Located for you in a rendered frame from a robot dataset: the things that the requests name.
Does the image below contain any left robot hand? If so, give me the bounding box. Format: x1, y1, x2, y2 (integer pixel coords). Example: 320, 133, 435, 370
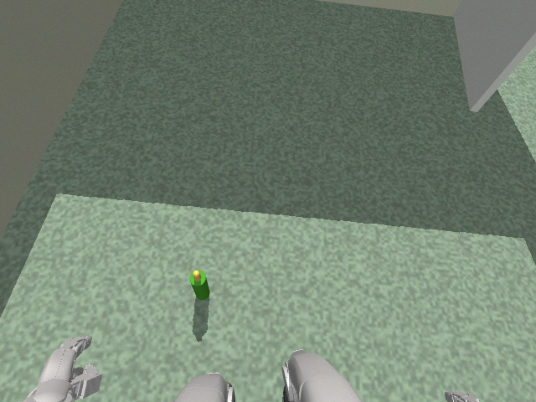
38, 335, 103, 400

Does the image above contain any left robot arm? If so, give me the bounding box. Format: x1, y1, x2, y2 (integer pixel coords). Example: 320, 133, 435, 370
23, 379, 75, 402

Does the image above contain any bottle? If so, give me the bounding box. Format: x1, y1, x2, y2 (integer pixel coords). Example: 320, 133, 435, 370
189, 271, 210, 300

